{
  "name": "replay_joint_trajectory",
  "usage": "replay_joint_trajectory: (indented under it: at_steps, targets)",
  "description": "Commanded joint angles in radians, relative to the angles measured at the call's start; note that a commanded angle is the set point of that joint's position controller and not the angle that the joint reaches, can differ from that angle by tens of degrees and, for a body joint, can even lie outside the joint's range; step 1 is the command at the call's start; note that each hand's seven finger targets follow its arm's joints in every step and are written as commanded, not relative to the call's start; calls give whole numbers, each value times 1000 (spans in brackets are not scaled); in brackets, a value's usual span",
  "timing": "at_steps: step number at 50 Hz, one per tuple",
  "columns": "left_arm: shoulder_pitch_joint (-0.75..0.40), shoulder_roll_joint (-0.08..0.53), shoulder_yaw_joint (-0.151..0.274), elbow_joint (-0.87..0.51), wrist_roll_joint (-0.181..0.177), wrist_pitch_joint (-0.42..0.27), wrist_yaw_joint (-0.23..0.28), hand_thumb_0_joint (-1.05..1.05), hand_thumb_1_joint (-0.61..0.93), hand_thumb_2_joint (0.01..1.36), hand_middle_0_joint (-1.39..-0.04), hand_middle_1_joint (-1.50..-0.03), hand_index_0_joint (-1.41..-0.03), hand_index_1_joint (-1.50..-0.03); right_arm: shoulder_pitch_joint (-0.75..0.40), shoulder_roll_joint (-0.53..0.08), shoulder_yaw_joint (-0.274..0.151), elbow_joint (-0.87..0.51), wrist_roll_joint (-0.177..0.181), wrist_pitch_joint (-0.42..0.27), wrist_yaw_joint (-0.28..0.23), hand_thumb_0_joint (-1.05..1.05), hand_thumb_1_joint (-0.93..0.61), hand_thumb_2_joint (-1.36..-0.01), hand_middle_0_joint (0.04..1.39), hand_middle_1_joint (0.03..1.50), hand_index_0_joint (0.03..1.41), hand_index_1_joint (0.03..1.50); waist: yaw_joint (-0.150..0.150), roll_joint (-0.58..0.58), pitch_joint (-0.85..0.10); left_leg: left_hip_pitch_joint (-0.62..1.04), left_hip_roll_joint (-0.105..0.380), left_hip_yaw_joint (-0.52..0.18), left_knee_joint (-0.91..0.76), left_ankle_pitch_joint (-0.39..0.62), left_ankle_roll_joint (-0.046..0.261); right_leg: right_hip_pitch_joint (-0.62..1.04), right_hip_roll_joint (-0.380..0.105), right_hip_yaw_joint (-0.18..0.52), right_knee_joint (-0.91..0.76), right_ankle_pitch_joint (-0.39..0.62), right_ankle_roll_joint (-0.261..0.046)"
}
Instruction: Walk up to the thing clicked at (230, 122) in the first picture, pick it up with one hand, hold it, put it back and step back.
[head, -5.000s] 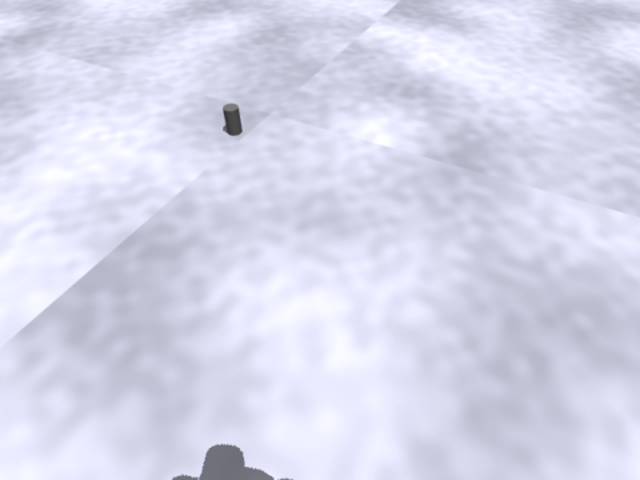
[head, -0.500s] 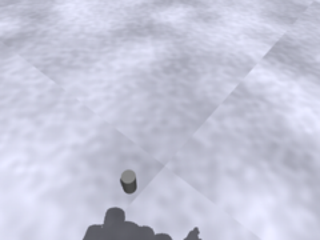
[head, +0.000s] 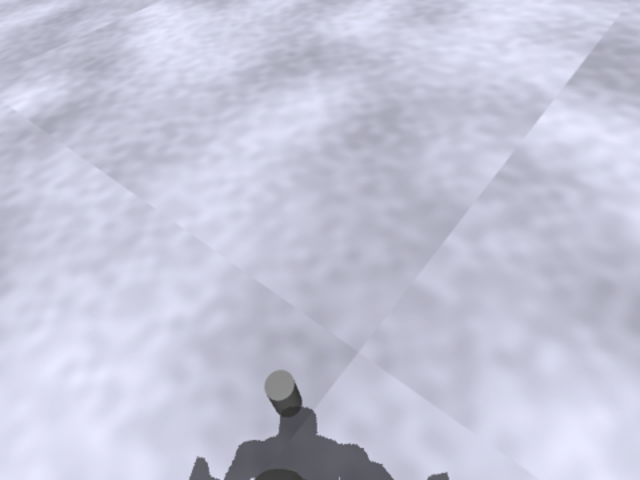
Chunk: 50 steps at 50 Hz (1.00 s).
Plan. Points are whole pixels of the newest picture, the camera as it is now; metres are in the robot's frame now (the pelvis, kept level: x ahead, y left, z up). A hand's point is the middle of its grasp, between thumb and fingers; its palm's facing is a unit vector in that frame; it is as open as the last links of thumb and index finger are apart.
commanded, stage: walk up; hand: left
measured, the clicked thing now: (284, 394) +0.46 +0.21 -0.69
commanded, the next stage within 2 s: stand in 1.68 s
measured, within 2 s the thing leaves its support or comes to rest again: neither
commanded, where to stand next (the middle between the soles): +0.11 +0.02 m, yaw -1 degrees
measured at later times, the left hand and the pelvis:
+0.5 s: hand out of the picture +0.08 +0.29 -0.16, palm faces +0.01 -0.95 -0.32, open 7.4 cm; pelvis +0.03 +0.03 +0.00, yaw +1 degrees
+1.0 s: hand out of the picture +0.13 +0.28 -0.14, palm faces +0.01 -0.94 -0.35, open 7.4 cm; pelvis +0.05 +0.03 +0.01, yaw +1 degrees
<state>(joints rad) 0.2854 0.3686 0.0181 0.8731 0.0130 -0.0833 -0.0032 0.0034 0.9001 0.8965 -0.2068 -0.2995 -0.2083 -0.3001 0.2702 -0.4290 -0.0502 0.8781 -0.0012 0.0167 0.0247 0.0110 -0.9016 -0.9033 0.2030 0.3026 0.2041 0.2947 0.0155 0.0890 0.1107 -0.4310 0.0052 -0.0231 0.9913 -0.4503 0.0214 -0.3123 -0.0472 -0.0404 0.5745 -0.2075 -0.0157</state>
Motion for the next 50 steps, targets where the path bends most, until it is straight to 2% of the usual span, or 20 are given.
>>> replay_joint_trajectory:
  at_steps: [1,4,6,8,9,10,11,12,13,14,15,16,17,19,21,26,31,33,42,50]
  targets:
    - [-9,289,81,-60,7,-7,27,0,900,900,-200,-300,-200,-300,69,-144,-42,-22,-5,-13,-7,0,-900,-900,200,300,200,300,-6,-274,-107,2,38,-13,-104,57,-18,68,-191,173,-204,160,-165]
    - [-33,280,76,-53,9,6,24,0,900,900,-200,-300,-200,-300,27,-126,-37,-4,-4,-16,-7,0,-900,-900,200,300,200,300,6,-304,-107,77,28,27,-242,92,-26,29,-175,140,-169,135,-156]
    - [-66,290,74,-53,0,21,20,0,900,900,-200,-300,-200,-300,25,-129,-40,16,-6,-28,-14,0,-900,-900,200,300,200,300,-10,-290,-129,171,16,61,-340,170,-23,-19,-190,137,-98,146,-162]
    - [-97,251,54,-48,-12,38,17,0,900,900,-200,-300,-200,-300,45,-138,-44,49,-13,-41,-24,0,-900,-900,200,300,200,300,-39,-212,-132,275,2,57,-467,255,-7,-95,-170,122,-10,86,-116]
    - [-85,209,40,-46,-17,45,16,0,900,900,-200,-300,-200,-300,32,-175,-50,49,-23,-48,-30,0,-900,-900,200,300,200,300,-41,-109,-132,292,77,-58,-552,236,16,-148,-138,106,47,6,-73]
    - [-59,158,26,-41,-29,52,15,0,900,900,-200,-300,-200,-300,-29,-224,-51,26,-29,-58,-32,0,-900,-900,200,300,200,300,1,58,-130,239,244,-318,-650,198,66,-157,-32,47,139,-132,-18]
    - [-26,194,33,-3,-33,62,21,0,900,900,-200,-300,-200,-300,-122,-266,-50,3,-16,-58,-28,0,-900,-900,200,300,200,300,24,90,-104,95,323,-385,-700,24,148,-65,9,20,167,-298,-9]
    - [-32,234,44,36,-25,63,21,0,900,900,-200,-300,-200,-300,-175,-258,-48,13,-7,-51,-24,0,-900,-900,200,300,200,300,29,67,-76,-24,302,-336,-680,-46,169,60,-16,40,167,-275,-10]
    - [-34,236,46,53,-17,55,18,0,900,900,-200,-300,-200,-300,-193,-215,-29,20,-6,-46,-23,0,-900,-900,200,300,200,300,41,44,-73,-45,235,-240,-639,-26,124,111,-18,46,65,-229,-15]
    - [-47,227,45,68,-16,50,14,0,900,900,-200,-300,-200,-300,-185,-186,-17,31,-6,-44,-21,0,-900,-900,200,300,200,300,34,36,-73,-14,170,-160,-609,19,79,112,-20,48,-20,-140,-17]
    - [-59,232,46,80,-15,44,13,0,900,900,-200,-300,-200,-300,-190,-165,-10,37,-6,-46,-21,0,-900,-900,200,300,200,300,29,50,-87,10,139,-123,-577,88,44,121,-34,61,-50,-51,-18]
    - [-67,235,44,90,-17,44,13,0,900,900,-200,-300,-200,-300,-184,-162,-8,48,-3,-46,-20,0,-900,-900,200,300,200,300,23,57,-91,29,123,-110,-566,77,31,106,-38,79,-66,-45,-21]
    - [-97,235,40,96,-16,46,12,0,900,900,-200,-300,-200,-300,-176,-165,-8,63,-3,-43,-18,0,-900,-900,200,300,200,300,10,56,-79,22,123,-126,-591,-14,26,92,-35,87,-83,-108,-23]
    - [-124,227,30,112,-13,51,9,0,900,900,-200,-300,-200,-300,-196,-178,-7,76,-5,-36,-16,0,-900,-900,200,300,200,300,1,74,-53,14,144,-161,-665,-174,35,64,-28,75,-100,-206,-18]
    - [-130,219,28,135,-15,48,4,0,900,900,-200,-300,-200,-300,-214,-179,-4,87,-8,-37,-17,0,-900,-900,200,300,200,300,8,54,-54,26,151,-168,-680,-161,37,84,-20,62,-110,-172,-10]
    - [-158,222,20,173,-16,32,4,0,900,900,-200,-300,-200,-300,-218,-154,6,118,3,-46,-19,0,-900,-900,200,300,200,300,-9,-35,-115,174,119,-107,-604,129,20,80,-69,112,-182,1,-16]
    - [-192,216,16,199,-18,29,8,0,900,900,-200,-300,-200,-300,-229,-153,4,149,7,-47,-20,0,-900,-900,200,300,200,300,-14,-83,-168,251,125,-83,-598,345,21,131,-84,92,-194,133,-2]
    - [-192,214,14,213,-18,30,8,0,900,900,-200,-300,-200,-300,-245,-145,4,156,10,-44,-20,0,-900,-900,200,300,200,300,-12,-102,-171,278,114,-67,-588,384,17,128,-93,97,-211,165,2]
    - [-236,206,18,235,-13,38,13,0,900,900,-200,-300,-200,-300,-264,-133,3,202,7,-33,-21,0,-900,-900,200,300,200,300,-11,-137,-173,320,116,-50,-636,424,4,169,-104,85,-265,163,9]
    - [-266,199,24,236,-7,48,11,0,900,900,-200,-300,-200,-300,-268,-135,6,228,-1,-36,-21,0,-900,-900,200,300,200,300,-10,-87,-143,281,117,-50,-696,352,-5,201,-98,82,-288,104,10]
